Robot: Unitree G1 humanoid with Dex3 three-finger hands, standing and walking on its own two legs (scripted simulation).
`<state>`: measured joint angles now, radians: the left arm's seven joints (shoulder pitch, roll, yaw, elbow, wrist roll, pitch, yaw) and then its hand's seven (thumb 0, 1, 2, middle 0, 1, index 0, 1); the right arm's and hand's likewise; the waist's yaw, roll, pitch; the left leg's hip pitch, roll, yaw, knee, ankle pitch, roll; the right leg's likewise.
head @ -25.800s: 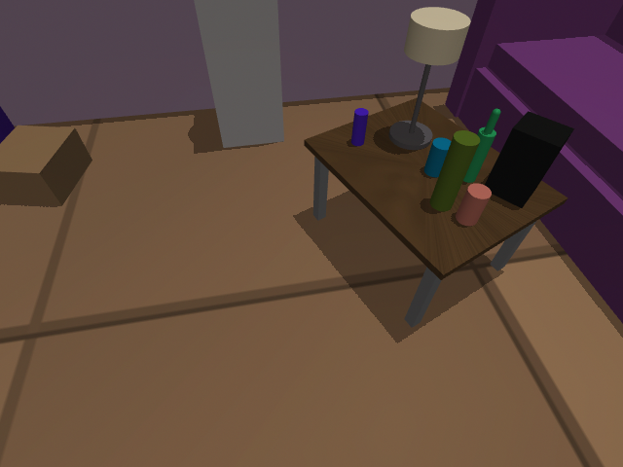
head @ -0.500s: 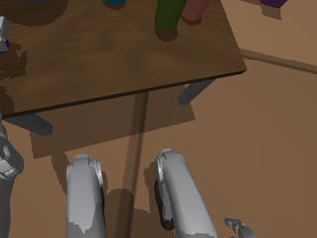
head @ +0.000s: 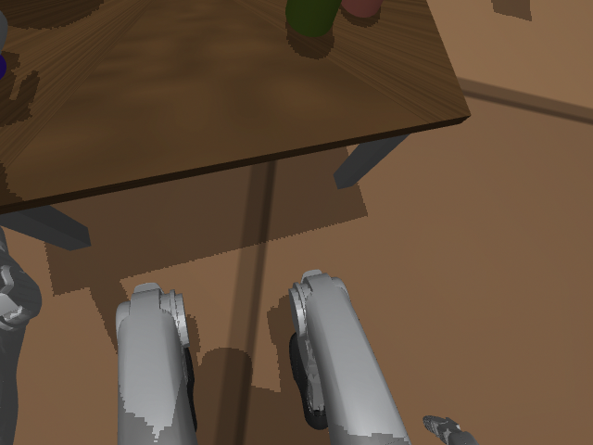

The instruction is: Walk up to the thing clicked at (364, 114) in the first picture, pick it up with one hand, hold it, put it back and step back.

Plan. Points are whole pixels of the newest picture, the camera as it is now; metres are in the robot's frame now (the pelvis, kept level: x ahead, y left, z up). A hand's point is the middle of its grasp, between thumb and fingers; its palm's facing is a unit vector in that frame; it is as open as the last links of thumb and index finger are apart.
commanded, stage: open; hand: left
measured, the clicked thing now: out of the picture +0.55 +0.31 +0.04
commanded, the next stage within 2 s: withdraw in 0.30 s
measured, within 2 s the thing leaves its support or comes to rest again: rests again in 0.04 s
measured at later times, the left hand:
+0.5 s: hand out of the picture +0.56 +0.30 +0.04, palm faces +0.36 -0.93 -0.03, open 14.8 cm
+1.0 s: hand out of the picture +0.53 +0.38 +0.18, palm faces +0.41 -0.88 -0.23, open 17.4 cm
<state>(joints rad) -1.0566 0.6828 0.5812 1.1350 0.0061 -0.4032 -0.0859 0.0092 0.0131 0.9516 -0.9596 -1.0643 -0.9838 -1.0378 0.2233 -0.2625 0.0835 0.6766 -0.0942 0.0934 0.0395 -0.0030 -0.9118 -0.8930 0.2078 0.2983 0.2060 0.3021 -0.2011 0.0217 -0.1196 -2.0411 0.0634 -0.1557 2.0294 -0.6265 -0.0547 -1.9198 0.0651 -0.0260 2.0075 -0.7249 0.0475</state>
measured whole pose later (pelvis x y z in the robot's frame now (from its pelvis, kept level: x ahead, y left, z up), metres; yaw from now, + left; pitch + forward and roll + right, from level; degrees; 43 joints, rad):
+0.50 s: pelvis +0.00 +0.00 +0.00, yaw +0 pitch +36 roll -6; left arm -1.06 0.68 0.56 1.11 0.01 -0.39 -0.08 -0.01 -0.42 0.21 -0.42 -0.34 -0.43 -0.33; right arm 0.20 -0.27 0.07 0.66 -0.09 0.10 0.03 0.00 -0.91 -0.89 0.21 0.30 0.21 0.30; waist -0.19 0.02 -0.12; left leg -2.04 0.06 -0.16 2.03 -0.63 -0.06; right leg -1.92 0.06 -0.03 2.01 -0.73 0.05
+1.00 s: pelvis +0.02 +0.01 +0.12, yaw +2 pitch +32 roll -7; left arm -1.00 0.85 0.55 1.12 0.09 -0.14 -0.12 -0.01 -0.55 0.03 -0.07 -0.08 -0.08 -0.06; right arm 0.28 -0.28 0.07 0.65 -0.02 0.14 0.01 0.00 -0.90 -0.90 0.21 0.30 0.21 0.30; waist -0.18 0.04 -0.12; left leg -1.63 0.08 -0.13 1.65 -0.58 -0.04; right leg -1.51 0.05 -0.03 1.60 -0.65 0.04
